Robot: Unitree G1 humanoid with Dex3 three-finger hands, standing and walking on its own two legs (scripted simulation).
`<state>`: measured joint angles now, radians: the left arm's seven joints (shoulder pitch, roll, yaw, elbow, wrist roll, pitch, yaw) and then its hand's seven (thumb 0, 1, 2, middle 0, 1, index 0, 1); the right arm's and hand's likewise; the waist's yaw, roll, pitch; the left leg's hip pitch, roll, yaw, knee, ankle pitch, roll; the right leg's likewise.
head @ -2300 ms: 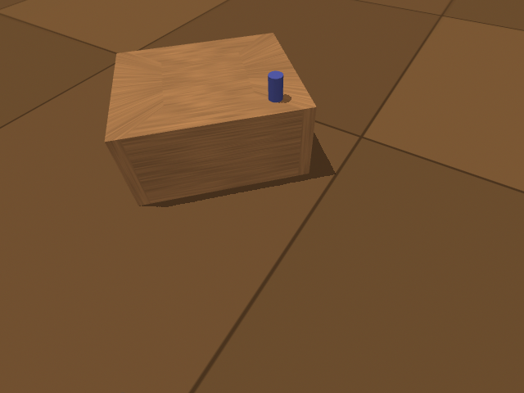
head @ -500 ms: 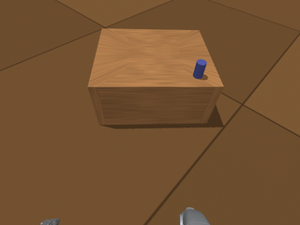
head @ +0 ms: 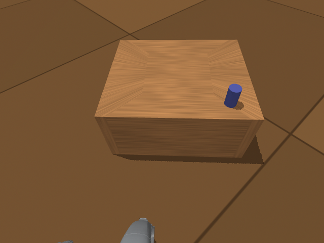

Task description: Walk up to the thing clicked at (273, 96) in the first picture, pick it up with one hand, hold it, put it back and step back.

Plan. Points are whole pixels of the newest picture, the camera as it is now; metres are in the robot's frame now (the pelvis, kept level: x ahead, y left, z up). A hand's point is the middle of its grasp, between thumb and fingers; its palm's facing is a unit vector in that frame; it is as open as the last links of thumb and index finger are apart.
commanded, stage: walk up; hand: right
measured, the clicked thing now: (232, 96) +0.86 -0.27 -0.29
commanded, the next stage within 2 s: none
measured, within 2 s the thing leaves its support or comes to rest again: neither
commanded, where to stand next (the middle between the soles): +0.44 -0.07 m, yaw +1 degrees
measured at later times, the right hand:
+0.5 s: hand (293, 215) +0.23 -0.31 -0.12, palm faces -0.01 +0.90 -0.43, open 7.4 cm
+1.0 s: hand (287, 158) +0.42 -0.36 -0.14, palm faces -0.10 +0.92 -0.37, open 7.4 cm
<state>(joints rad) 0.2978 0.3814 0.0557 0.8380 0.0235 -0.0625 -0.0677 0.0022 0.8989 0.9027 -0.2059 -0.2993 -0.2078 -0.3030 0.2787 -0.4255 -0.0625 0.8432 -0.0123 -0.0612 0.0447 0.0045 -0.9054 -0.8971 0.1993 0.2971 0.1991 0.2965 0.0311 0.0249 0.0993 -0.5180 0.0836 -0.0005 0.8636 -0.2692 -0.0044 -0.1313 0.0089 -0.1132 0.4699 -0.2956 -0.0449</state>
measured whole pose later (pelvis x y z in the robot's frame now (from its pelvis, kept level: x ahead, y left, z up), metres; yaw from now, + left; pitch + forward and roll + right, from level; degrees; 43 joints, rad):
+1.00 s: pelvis +0.32 -0.09 -0.01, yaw +1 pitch -3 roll -1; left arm 0.35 0.39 0.04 0.82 0.02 -0.06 -0.03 0.00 0.90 0.90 -0.21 -0.30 -0.21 -0.30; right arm 0.25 -0.40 -0.05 0.86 -0.01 -0.04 0.04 0.01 -0.90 -0.90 0.20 0.30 0.20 0.30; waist 0.05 0.01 0.11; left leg -0.46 0.04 0.02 0.70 -0.21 0.01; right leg -0.14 0.00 -0.13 0.55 -0.37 -0.03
